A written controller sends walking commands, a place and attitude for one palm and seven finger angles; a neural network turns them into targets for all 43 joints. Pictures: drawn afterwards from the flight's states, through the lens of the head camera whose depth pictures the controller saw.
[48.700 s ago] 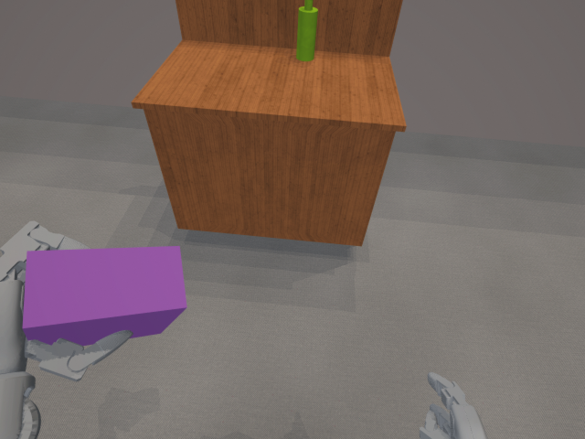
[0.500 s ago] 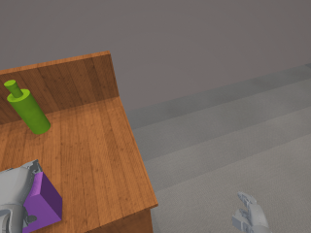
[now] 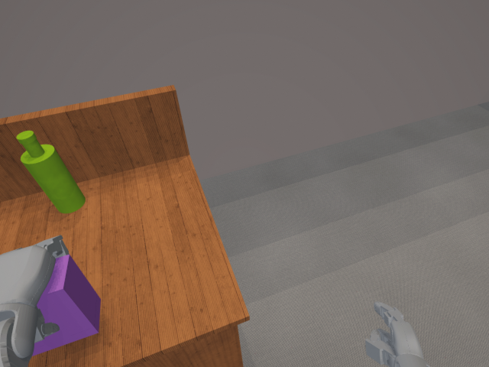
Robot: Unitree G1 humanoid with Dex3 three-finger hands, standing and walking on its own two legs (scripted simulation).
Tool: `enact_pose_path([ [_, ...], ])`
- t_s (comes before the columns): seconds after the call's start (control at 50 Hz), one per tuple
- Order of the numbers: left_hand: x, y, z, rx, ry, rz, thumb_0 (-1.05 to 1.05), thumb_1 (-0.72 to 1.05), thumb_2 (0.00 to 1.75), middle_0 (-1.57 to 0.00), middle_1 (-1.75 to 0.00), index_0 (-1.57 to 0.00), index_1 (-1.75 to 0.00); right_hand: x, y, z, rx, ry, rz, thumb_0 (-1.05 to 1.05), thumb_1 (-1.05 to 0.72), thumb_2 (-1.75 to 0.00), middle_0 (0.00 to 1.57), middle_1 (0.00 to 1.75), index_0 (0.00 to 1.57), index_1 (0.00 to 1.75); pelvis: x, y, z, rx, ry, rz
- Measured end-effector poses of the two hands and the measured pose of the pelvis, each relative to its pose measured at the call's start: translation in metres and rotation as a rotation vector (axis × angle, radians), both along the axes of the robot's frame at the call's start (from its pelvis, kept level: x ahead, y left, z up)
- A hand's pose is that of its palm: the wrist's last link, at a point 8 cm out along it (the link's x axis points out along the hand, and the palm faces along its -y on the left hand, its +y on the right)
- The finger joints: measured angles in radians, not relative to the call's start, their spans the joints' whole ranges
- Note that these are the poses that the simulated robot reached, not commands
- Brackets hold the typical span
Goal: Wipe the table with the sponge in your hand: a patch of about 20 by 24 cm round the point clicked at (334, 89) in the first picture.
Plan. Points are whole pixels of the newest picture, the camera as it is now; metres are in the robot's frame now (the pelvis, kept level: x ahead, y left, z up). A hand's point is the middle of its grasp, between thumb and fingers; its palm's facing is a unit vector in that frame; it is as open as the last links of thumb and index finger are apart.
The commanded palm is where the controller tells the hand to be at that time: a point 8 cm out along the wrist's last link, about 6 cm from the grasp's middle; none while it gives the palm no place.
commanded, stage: lift the sponge slowly off the table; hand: left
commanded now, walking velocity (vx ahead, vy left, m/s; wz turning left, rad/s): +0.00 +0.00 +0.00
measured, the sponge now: (48, 315) +0.15 +0.36 +0.01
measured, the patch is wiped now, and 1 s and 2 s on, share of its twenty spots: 1.00 1.00 1.00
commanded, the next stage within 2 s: bring the sponge back beside the body in 0.82 s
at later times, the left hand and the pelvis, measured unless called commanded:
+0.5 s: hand (30, 278) +0.17 +0.34 +0.10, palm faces +0.00 -0.04 -1.00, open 10.7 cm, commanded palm +0.14 +0.35 +0.17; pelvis +0.01 -0.01 +0.00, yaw +0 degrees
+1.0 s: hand (26, 268) +0.17 +0.35 +0.11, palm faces -0.01 -0.06 -1.00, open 10.7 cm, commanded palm +0.14 +0.35 +0.18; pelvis +0.01 +0.00 +0.00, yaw +0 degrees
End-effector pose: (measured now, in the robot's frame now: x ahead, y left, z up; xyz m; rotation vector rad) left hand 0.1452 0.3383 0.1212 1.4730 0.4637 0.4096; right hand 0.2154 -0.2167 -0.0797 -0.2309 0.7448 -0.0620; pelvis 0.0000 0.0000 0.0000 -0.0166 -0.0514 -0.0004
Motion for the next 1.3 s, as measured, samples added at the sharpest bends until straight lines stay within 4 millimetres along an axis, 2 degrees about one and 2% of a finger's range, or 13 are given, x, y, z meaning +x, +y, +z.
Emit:
enact_pose_path([
  [0.28,0.009,-0.004,0.022,0.014,-0.018,0.012,-0.01,-0.57,1.07,-0.68,-1.28,-0.69,-1.31,0.011,-0.001,0.003,0.021,-0.016,0.017,0.01,-0.91,-0.9,0.2,0.3,0.2,0.3,0.003,-0.007,0.002,0.004,-0.007,0.002],
  [0.56,0.003,-0.004,0.038,0.02,-0.025,0.021,-0.01,-0.57,1.07,-0.68,-1.27,-0.69,-1.31,0.023,-0.005,0.007,0.012,-0.033,0.034,0.01,-0.91,-0.9,0.2,0.3,0.2,0.3,0.008,-0.01,0.002,0.003,-0.018,0.009],
  [0.8,0.018,0.005,0.051,0.034,-0.039,0.02,-0.01,-0.57,1.07,-0.68,-1.27,-0.69,-1.31,0.023,0.001,0.01,0.015,-0.04,0.043,0.01,-0.91,-0.9,0.2,0.3,0.2,0.3,0.006,-0.01,0.002,0.003,-0.019,0.011],
  [0.94,0.017,0.007,0.048,0.009,-0.007,0.013,-0.01,-0.57,1.07,-0.68,-1.28,-0.69,-1.31,0.018,0.001,0.009,0.019,-0.032,0.039,0.01,-0.91,-0.9,0.2,0.3,0.2,0.3,0.006,-0.006,0.002,0.003,-0.012,0.002],
  [1.04,0.009,-0.001,0.046,-0.006,-0.018,-0.023,-0.01,-0.57,1.07,-0.68,-1.28,-0.69,-1.31,0.015,0.002,0.008,0.013,-0.03,0.043,0.01,-0.91,-0.9,0.2,0.3,0.2,0.3,0.006,-0.002,0.002,0.002,-0.014,0.003],
  [1.16,0.004,-0.013,0.046,-0.005,-0.069,-0.045,-0.01,-0.57,1.07,-0.68,-1.27,-0.69,-1.31,0.015,0.01,0.008,0.027,-0.033,0.054,0.01,-0.91,-0.9,0.2,0.3,0.2,0.3,0.003,0.001,0.002,0.002,-0.016,0.005],
  [1.3,0.008,-0.014,0.048,-0.005,-0.103,0.004,-0.01,-0.57,1.07,-0.68,-1.27,-0.69,-1.31,0.018,0.022,0.011,0.061,-0.05,0.076,0.01,-0.91,-0.9,0.2,0.3,0.2,0.3,-0.003,-0.001,0.003,0.007,-0.022,0.004],
])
